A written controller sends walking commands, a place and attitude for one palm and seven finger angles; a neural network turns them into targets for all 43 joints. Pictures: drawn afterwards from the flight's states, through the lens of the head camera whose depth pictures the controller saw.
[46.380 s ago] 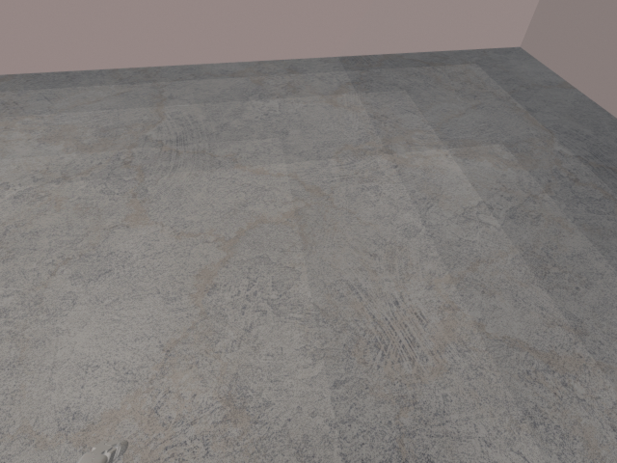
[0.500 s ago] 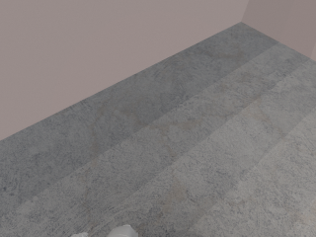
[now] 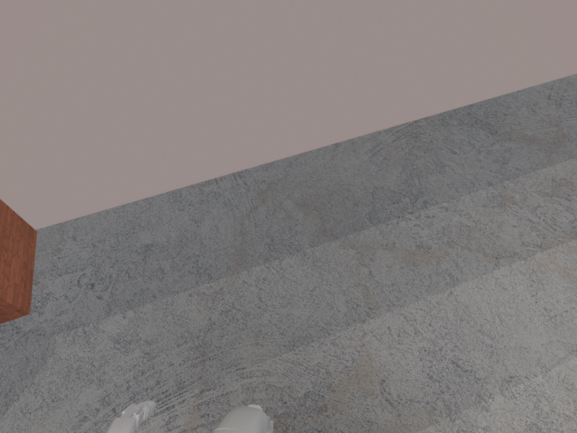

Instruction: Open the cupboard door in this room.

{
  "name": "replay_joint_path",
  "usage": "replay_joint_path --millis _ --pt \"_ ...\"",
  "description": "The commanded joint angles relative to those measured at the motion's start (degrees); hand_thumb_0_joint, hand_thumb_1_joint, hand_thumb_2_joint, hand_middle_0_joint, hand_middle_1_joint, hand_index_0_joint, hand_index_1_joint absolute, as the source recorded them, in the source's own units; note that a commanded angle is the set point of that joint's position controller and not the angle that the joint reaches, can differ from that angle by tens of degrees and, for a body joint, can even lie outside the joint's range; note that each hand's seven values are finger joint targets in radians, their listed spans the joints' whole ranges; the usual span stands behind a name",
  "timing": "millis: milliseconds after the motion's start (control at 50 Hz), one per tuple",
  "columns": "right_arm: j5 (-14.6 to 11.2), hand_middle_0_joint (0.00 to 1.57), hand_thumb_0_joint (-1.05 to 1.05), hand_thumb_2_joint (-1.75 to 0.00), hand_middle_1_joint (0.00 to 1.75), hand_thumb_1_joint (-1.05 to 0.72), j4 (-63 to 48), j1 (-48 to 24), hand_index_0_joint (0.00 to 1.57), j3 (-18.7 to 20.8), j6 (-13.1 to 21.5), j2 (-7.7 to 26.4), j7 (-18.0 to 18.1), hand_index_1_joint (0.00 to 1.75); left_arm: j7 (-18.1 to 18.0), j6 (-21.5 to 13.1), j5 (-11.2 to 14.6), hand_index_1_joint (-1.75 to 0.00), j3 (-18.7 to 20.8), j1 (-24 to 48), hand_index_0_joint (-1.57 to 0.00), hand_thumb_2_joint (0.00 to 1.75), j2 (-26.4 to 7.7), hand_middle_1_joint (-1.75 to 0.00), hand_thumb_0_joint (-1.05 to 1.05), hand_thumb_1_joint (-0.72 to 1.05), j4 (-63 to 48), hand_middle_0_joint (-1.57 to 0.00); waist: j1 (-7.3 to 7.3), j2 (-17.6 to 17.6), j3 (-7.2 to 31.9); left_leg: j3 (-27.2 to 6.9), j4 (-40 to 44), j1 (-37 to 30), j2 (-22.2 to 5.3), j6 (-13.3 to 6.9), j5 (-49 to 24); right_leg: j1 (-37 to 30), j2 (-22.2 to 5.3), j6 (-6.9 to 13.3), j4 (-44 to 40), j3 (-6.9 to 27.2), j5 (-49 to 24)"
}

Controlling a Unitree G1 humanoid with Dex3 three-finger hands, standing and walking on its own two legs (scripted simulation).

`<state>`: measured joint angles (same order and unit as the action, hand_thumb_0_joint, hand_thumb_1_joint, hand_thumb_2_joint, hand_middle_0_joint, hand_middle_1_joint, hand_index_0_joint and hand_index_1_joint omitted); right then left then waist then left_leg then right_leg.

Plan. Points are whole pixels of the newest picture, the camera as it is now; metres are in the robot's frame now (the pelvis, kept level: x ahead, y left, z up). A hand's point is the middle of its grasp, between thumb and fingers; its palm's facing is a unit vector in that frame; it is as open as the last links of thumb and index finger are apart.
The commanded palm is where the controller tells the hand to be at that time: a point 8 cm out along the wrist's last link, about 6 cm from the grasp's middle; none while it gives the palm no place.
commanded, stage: turn to face it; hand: left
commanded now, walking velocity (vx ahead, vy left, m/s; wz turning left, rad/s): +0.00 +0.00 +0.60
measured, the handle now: out of the picture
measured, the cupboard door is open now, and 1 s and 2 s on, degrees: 45 45 45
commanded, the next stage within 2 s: take the last steps up to it in 1.76 s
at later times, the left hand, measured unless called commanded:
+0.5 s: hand out of the picture +0.05 +0.24 -0.15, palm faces +0.32 -0.91 -0.26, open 7.4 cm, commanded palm none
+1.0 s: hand out of the picture -0.04 +0.18 -0.19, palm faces +0.61 -0.76 -0.21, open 7.4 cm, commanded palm none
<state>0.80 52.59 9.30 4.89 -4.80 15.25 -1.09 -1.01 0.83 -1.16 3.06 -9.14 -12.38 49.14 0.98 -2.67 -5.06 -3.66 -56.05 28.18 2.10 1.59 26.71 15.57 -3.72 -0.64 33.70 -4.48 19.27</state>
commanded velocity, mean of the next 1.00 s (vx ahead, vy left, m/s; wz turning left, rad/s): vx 0.00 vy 0.00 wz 0.60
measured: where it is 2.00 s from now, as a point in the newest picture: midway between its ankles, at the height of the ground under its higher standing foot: outside the picture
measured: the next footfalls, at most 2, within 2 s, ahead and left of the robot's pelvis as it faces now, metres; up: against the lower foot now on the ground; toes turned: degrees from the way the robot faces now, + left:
left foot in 0.24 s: +0.06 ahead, +0.13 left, +0.00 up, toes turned +13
right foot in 0.60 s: +0.12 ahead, -0.13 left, +0.00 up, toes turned +19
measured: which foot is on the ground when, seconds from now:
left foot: up 0.00-0.22, down 0.24-0.60, up 0.62-0.92, down 0.94-1.00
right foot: down 0.00-0.24, up 0.26-0.58, down 0.60-0.94, up 0.96-1.00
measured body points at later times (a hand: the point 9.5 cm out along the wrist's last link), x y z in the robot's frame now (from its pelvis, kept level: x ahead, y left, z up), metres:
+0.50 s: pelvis +0.02 +0.00 +0.01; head +0.06 +0.02 +0.45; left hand +0.03 +0.28 -0.13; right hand +0.18 -0.22 -0.13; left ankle +0.02 +0.12 -0.73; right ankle +0.06 -0.15 -0.68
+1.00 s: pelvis +0.03 -0.01 -0.01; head +0.06 +0.04 +0.44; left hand -0.07 +0.22 -0.17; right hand +0.28 -0.16 -0.13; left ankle -0.01 +0.08 -0.73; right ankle +0.07 -0.15 -0.70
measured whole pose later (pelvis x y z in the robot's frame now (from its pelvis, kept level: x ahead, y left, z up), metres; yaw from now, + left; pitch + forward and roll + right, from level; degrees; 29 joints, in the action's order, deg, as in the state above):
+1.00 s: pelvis +0.03 -0.01 -0.01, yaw +37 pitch +0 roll +1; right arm 0.8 51.1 6.5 3.3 -2.3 13.2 -1.5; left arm -0.4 3.0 -0.7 3.6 -12.6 -13.7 52.5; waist -0.3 4.4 -6.0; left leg 3.6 -37.1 19.6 1.0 -2.0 17.1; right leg 20.1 -8.5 -4.2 52.9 -7.2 31.3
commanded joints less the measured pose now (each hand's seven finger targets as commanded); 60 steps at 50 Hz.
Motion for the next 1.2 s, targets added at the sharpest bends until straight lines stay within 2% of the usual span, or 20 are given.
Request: replay_joint_path --millis 0,100,160,180,220,240,340,520,540,580,600,620,700,800,880,900,920,940,1040,1180 --pt "-0.1 0.2 0.0 -0.9 0.3 -0.9 -5.5 -3.2 0.2 0.7 1.8 2.9 -0.4 0.3 -1.1 -1.2 -0.1 -0.3 1.8 -1.5 -0.2 0.9 -9.1 -0.3 0.0 0.9 -3.4 -0.2 -0.96 17.2 5.9 3.9 -7.0 5.2 -3.5 2.0 0.7 -10.5 -14.7 7.5 -11.8 5.4 -34.0" --pt "-0.4 0.2 0.0 -0.9 0.3 -0.9 -6.1 -7.3 0.2 -0.7 2.5 0.6 -0.8 0.3 -0.8 -1.2 -0.5 -0.3 2.8 -7.4 -0.2 0.9 -11.9 -0.3 0.0 0.9 -1.1 -0.2 -4.2 15.2 6.8 9.9 12.9 -1.7 -1.8 1.5 -0.9 -15.3 -15.5 6.1 -6.3 1.4 -42.7" --pt "-0.2 0.2 0.0 -0.9 0.3 -0.9 -5.2 -2.4 0.2 -0.4 2.9 2.4 -0.6 0.3 -0.4 -1.0 0.0 -0.3 3.4 -6.0 -0.2 0.9 -13.0 -0.3 0.0 0.9 -1.1 -0.2 -1.18 13.5 8.2 10.7 24.6 -11.8 -0.9 0.4 -10.1 -10.5 -15.3 3.2 -0.2 -1.9 -38.3" --pt "0.1 0.2 0.0 -0.9 0.3 -0.9 -4.3 1.8 0.2 0.3 3.3 4.7 -0.5 0.3 -0.2 -0.8 0.5 -0.3 3.3 -4.7 -0.2 0.9 -12.2 -0.3 0.0 0.9 -1.7 -0.2 1.51 7.8 10.2 8.1 30.3 -20.5 -2.5 -0.7 -19.1 -4.6 -14.5 0.9 7.0 -3.7 -31.8" --pt "0.4 0.2 0.0 -0.9 0.3 -0.9 -3.0 9.9 0.2 2.9 3.4 15.0 0.7 0.3 0.0 0.0 0.8 -0.3 1.5 -0.3 -0.2 0.9 -5.9 -0.3 0.0 0.9 -5.7 -0.2 5.6 -15.3 13.1 -23.0 34.1 -30.9 -25.7 -14.4 -53.1 18.4 -2.5 -4.8 30.0 -1.6 20.3" --pt "0.6 0.2 0.0 -0.9 0.3 -0.9 -2.3 10.1 0.2 2.6 3.1 14.7 1.0 0.3 -0.2 0.7 0.4 -0.3 1.7 1.3 -0.2 0.9 -7.7 -0.3 0.0 0.9 -6.1 -0.2 5.04 -8.4 12.3 -20.3 34.0 -27.9 -26.4 -16.4 -44.5 18.3 -3.8 -3.7 34.1 3.8 18.3" --pt "0.5 0.2 0.0 -0.9 0.3 -0.9 -4.9 -0.2 0.2 0.9 3.9 9.1 2.1 0.3 0.7 1.3 0.0 -0.3 2.3 -0.6 -0.2 0.9 -6.7 -0.3 0.0 0.9 -2.2 -0.2 -0.12 -6.6 7.0 -11.0 37.3 -16.8 -14.6 -9.9 -24.9 15.6 -2.4 -4.0 31.4 4.8 3.9" --pt "0.6 0.2 0.0 -0.9 0.3 -0.9 -5.3 -2.2 0.2 2.0 2.9 9.8 1.5 0.3 0.3 0.4 0.6 -0.3 2.0 -4.0 -0.2 0.9 -6.1 -0.3 0.0 0.9 -2.3 -0.2 -1.94 -6.6 8.2 -14.9 32.5 -9.1 -11.3 -8.8 -21.8 -2.9 3.3 -2.9 0.6 1.9 -0.1" --pt "0.2 0.2 0.0 -0.9 0.3 -0.9 -5.8 -3.4 0.2 1.9 2.8 8.6 1.4 0.3 0.0 -0.1 0.5 -0.3 2.5 -6.6 -0.2 0.9 -7.4 -0.3 0.0 0.9 -1.7 -0.2 -3.56 -3.5 8.4 -13.7 29.0 -4.3 -9.0 -6.8 -18.6 -9.9 1.9 -2.6 -7.7 2.9 -4.6" --pt "-0.4 0.2 0.0 -0.9 0.3 -0.9 -7.7 -3.8 0.2 1.2 2.8 3.2 0.8 0.3 -0.8 -0.8 -0.7 -0.3 3.8 -8.0 -0.2 0.9 -15.7 -0.3 0.0 0.9 -2.2 -0.2 -5.3 22.2 7.2 1.8 3.7 8.5 3.3 0.6 7.0 -13.1 -23.0 7.1 -21.7 27.9 -2.4" --pt "0.1 0.2 0.0 -0.9 0.3 -0.9 -7.6 -4.0 0.2 1.8 2.5 5.8 0.5 0.3 -1.1 -0.7 -0.2 -0.3 3.3 -5.9 -0.2 0.9 -14.9 -0.3 0.0 0.9 -3.0 -0.2 -4.09 17.1 5.7 -0.6 -6.7 5.8 -0.6 0.0 7.3 -5.5 -25.1 9.9 -21.1 25.0 -3.9" --pt "0.4 0.2 0.0 -0.9 0.3 -0.9 -6.7 -1.9 0.2 1.7 2.0 4.9 0.2 0.3 -1.0 -0.7 -0.1 -0.3 2.6 -1.3 -0.2 0.9 -11.7 -0.3 0.0 0.9 -3.9 -0.2 -1.23 13.6 4.8 -0.9 -11.1 5.3 -1.7 0.0 2.9 -3.3 -20.5 9.7 -20.1 18.8 -3.6" --pt "0.0 0.2 0.0 -0.9 0.3 -0.9 -4.8 -2.3 0.2 0.8 1.5 2.7 -0.5 0.3 -1.0 -1.1 -0.1 -0.3 1.7 -1.2 -0.2 0.9 -8.7 -0.3 0.0 0.9 -3.8 -0.2 -0.8 16.1 5.2 4.3 -7.5 4.2 -3.3 2.2 -1.3 -8.5 -14.3 6.9 -13.7 4.5 -27.7" --pt "-0.3 0.2 0.0 -0.9 0.3 -0.9 -5.7 -6.5 0.2 -0.5 2.3 0.5 -0.8 0.3 -0.8 -1.2 -0.6 -0.3 2.8 -6.8 -0.2 0.9 -11.6 -0.3 0.0 0.9 -1.2 -0.2 -4.0 13.9 6.6 9.2 11.5 -1.5 -2.3 1.8 0.0 -14.0 -16.5 6.9 -8.5 2.0 -36.6" --pt "-0.1 0.2 0.0 -0.9 0.3 -0.9 -4.3 -0.2 0.2 0.0 3.1 3.0 -0.5 0.3 -0.1 -0.8 0.3 -0.3 3.4 -5.1 -0.2 0.9 -12.3 -0.3 0.0 0.9 -1.0 -0.2 -0.24 11.2 8.8 9.6 28.6 -16.2 -1.4 0.1 -14.0 -7.2 -15.3 2.0 1.5 -2.8 -32.2" --pt "0.2 0.2 0.0 -0.9 0.3 -0.9 -3.8 3.2 0.2 1.0 3.5 7.1 -0.3 0.3 0.2 -0.6 0.6 -0.3 3.1 -4.6 -0.2 0.9 -10.5 -0.3 0.0 0.9 -1.9 -0.2 1.71 1.4 11.6 0.2 32.0 -25.5 -8.5 -2.8 -25.0 1.8 -12.0 -1.2 11.2 -5.5 -20.6" --pt "0.6 0.2 0.0 -0.9 0.3 -0.9 -3.4 8.1 0.2 2.7 3.7 13.4 0.4 0.3 0.5 -0.3 1.0 -0.3 1.8 -2.4 -0.2 0.9 -6.1 -0.3 0.0 0.9 -4.5 -0.2 4.66 -15.5 12.7 -20.7 33.9 -32.1 -24.1 -12.0 -47.9 17.3 -3.8 -5.4 24.3 -5.9 16.4" --pt "0.5 0.2 0.0 -0.9 0.3 -0.9 -1.5 11.2 0.2 2.8 3.2 14.7 1.0 0.3 -0.1 0.5 0.4 -0.3 1.5 2.1 -0.2 0.9 -7.0 -0.3 0.0 0.9 -5.6 -0.2 5.77 -10.7 12.8 -21.2 33.3 -30.2 -26.6 -16.3 -51.3 18.8 -3.4 -4.1 31.1 1.7 19.9" --pt "0.8 0.2 0.0 -0.9 0.3 -0.9 -4.3 0.5 0.2 1.1 3.9 9.0 2.2 0.3 0.5 1.2 0.2 -0.3 2.0 0.6 -0.2 0.9 -6.4 -0.3 0.0 0.9 -2.3 -0.2 0.46 -6.2 7.3 -12.0 35.8 -18.4 -15.9 -11.0 -30.8 15.4 -2.3 -3.8 29.7 4.6 6.4" --pt "1.0 0.2 0.0 -0.9 0.3 -0.9 -4.2 0.0 0.2 1.7 3.2 9.8 1.7 0.3 0.3 1.0 0.4 -0.3 1.7 0.4 -0.2 0.9 -5.8 -0.3 0.0 0.9 -2.8 -0.2 0.12 -6.0 7.1 -15.4 36.2 -14.6 -13.7 -10.7 -22.9 6.9 1.4 -3.2 12.4 3.1 5.7"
